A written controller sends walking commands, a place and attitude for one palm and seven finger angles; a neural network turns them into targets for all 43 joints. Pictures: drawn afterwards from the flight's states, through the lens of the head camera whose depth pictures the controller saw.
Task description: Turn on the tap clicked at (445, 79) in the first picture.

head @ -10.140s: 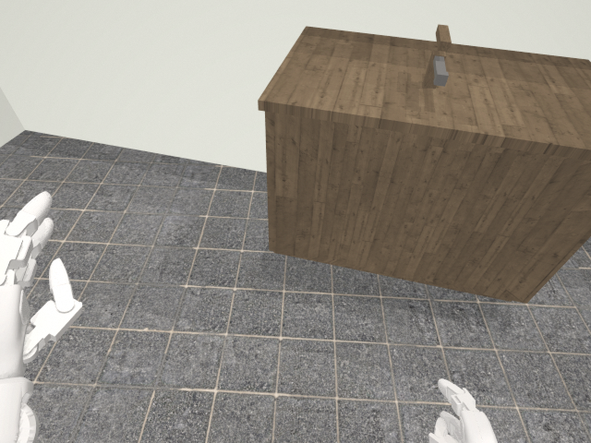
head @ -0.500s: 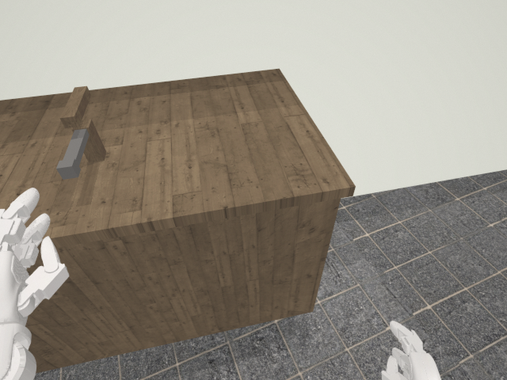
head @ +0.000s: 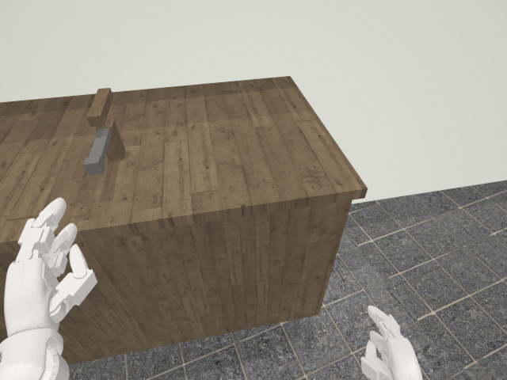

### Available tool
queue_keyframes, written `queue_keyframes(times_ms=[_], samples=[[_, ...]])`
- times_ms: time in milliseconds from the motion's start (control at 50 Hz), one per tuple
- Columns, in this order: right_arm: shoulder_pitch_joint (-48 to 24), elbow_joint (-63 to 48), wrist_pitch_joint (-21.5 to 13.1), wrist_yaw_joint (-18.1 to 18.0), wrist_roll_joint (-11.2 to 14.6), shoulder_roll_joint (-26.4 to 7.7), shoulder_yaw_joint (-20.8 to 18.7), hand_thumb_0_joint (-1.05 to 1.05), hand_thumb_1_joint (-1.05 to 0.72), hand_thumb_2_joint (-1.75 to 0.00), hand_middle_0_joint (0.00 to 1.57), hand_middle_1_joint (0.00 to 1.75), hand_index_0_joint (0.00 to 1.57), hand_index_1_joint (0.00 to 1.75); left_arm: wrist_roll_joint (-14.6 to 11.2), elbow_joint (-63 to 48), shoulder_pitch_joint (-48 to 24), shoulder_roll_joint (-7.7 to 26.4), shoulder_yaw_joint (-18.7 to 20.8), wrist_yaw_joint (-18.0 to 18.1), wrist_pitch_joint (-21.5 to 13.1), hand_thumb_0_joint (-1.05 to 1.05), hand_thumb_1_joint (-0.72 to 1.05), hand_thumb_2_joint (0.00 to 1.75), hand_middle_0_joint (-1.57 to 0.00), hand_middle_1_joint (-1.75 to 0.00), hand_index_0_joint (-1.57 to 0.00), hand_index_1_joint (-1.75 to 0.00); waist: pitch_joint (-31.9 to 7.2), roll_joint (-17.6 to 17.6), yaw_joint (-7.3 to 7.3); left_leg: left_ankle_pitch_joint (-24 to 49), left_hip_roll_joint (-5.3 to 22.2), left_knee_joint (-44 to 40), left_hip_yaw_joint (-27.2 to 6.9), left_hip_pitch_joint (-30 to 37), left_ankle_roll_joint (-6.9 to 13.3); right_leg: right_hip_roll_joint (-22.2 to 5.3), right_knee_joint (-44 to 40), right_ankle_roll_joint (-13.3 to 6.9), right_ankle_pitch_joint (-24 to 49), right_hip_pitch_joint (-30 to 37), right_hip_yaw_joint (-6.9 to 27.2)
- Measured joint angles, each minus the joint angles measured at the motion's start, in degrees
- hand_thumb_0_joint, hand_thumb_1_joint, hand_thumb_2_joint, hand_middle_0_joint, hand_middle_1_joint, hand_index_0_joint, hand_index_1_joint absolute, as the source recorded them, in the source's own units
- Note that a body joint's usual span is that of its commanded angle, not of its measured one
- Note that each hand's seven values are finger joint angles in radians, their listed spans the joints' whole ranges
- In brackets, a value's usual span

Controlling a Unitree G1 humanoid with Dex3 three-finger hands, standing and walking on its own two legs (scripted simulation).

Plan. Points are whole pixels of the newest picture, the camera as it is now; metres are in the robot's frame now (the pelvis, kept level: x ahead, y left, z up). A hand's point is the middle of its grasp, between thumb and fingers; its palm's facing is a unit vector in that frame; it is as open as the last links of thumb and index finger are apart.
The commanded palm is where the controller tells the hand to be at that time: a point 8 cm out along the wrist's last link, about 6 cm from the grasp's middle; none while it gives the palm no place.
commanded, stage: turn the palm inward beside the body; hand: left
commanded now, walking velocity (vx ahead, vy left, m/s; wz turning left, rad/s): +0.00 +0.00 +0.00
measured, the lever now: (94, 165) +0.44 +0.40 +0.10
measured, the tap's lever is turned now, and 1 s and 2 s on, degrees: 0 0 0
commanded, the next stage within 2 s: reach beside the lever's end, fingers flat in 0.76 s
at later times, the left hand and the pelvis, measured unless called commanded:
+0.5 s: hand (101, 284) +0.18 +0.22 +0.14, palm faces +0.50 -0.86 -0.09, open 7.5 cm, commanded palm +0.13 +0.26 +0.15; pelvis +0.00 -0.01 +0.00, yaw +1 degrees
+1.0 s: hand (113, 274) +0.19 +0.21 +0.14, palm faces +0.51 -0.85 -0.09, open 7.5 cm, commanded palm +0.15 +0.26 +0.15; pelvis +0.01 -0.03 +0.00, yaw +1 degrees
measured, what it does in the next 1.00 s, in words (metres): stands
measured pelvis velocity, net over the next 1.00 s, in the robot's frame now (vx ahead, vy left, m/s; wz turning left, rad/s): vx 0.01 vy -0.03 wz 0.01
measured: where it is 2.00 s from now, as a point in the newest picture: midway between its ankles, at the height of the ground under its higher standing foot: outside the picture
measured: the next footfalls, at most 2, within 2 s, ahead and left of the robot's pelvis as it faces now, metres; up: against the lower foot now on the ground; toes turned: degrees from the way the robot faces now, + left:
none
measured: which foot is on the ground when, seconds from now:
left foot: down 0.00-1.00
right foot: down 0.00-1.00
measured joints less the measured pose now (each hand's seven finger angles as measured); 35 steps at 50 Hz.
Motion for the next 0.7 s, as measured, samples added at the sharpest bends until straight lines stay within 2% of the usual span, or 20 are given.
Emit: queue_keyframes(times_ms=[260,520,700], samples=[[-0.1,-0.1,-0.1,-0.4,0.2,-0.5,0.0,0.02,-0.9,-0.9,0.2,0.3,0.2,0.3,-0.8,-1.2,1.9,-1.4,-1.5,1.1,1.7,0.02,0.89,0.9,-0.2,-0.3,-0.2,-0.3,0.4,0.3,-0.2,0.7,0.2,-0.4,-0.7,0.6,-0.3,0.3,-0.4,-0.3,0.5,0.9,-0.7],[0.2,0.2,-0.5,-0.5,0.5,-0.8,-0.2,0.02,-0.9,-0.9,0.2,0.3,0.2,0.3,-2.0,-1.6,1.4,-1.7,-1.0,1.0,3.8,0.02,0.89,0.9,-0.2,-0.3,-0.2,-0.3,0.2,0.9,-0.21,0.3,0.6,-0.7,-1.2,1.3,-1.0,0.8,-0.8,-1.0,0.0,1.6,-1.1],[0.2,-0.1,-0.4,-0.3,0.4,-1.1,-0.7,0.02,-0.9,-0.9,0.2,0.3,0.2,0.3,-2.3,-1.7,1.7,-2.0,-0.7,0.8,3.8,0.02,0.89,0.9,-0.2,-0.3,-0.2,-0.3,-0.5,0.8,-0.05,-0.3,0.8,-0.5,-1.1,1.1,-1.3,1.0,0.0,-1.4,-0.9,1.1,-1.0]])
